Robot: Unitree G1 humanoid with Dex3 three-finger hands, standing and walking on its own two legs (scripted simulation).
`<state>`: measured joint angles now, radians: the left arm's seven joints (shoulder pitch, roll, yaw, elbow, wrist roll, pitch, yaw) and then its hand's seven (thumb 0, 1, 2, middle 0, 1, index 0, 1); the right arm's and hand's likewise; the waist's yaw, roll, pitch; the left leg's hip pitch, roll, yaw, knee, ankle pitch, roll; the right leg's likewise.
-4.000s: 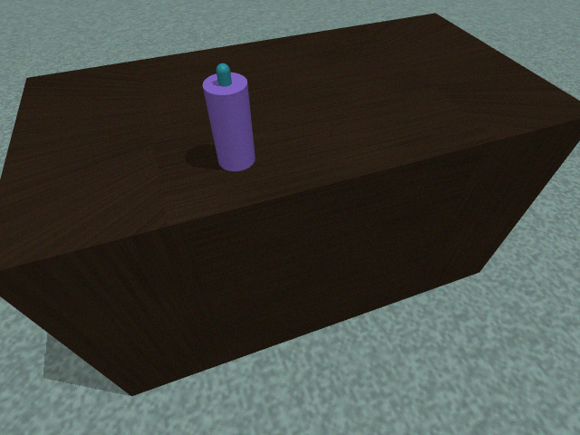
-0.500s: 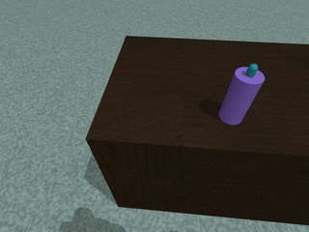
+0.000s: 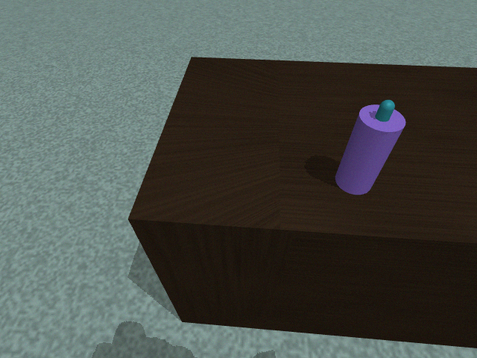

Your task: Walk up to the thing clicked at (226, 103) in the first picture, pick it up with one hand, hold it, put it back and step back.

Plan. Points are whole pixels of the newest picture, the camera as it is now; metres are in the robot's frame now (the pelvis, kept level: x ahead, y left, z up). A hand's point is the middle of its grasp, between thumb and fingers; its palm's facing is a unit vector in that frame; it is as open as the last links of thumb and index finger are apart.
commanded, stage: stand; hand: right
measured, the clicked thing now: (368, 146) +0.50 -0.22 +0.07
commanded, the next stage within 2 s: none
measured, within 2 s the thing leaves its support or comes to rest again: neither
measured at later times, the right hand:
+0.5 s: hand out of the picture +0.06 -0.26 -0.16, palm faces -0.02 +0.94 -0.34, open 7.4 cm
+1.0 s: hand out of the picture +0.06 -0.26 -0.16, palm faces -0.02 +0.94 -0.34, open 7.4 cm
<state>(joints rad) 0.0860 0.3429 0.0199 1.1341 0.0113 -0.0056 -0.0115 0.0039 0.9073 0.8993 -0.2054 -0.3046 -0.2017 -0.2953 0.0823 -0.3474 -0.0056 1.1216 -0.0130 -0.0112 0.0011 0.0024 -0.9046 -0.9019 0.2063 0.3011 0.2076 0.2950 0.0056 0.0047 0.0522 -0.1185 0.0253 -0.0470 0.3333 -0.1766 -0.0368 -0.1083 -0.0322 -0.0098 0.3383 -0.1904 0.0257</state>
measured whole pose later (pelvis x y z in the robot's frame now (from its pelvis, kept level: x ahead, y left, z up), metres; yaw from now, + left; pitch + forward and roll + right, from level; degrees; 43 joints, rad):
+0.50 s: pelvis +0.00 -0.01 +0.00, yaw +0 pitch -2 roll +0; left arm 0.12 0.35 0.00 1.13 0.01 -0.01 -0.01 0.00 0.91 0.90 -0.21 -0.30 -0.20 -0.30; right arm 0.11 -0.36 0.00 1.13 -0.01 0.00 0.01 0.00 -0.90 -0.90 0.21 0.30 0.21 0.29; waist 0.00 0.01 0.05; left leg -0.12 0.04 -0.04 0.32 -0.16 -0.05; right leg -0.11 -0.02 -0.01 0.33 -0.18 0.01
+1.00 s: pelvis +0.00 -0.01 +0.00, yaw -1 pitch -2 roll +0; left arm 0.12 0.36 0.00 1.12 0.01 -0.01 -0.01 0.00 0.91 0.90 -0.21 -0.30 -0.20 -0.30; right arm 0.12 -0.36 0.01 1.13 -0.01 0.00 0.01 0.00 -0.90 -0.90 0.21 0.30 0.21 0.30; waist 0.00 0.01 0.05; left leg -0.12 0.04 -0.04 0.32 -0.17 -0.05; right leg -0.12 -0.02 0.00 0.34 -0.18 0.02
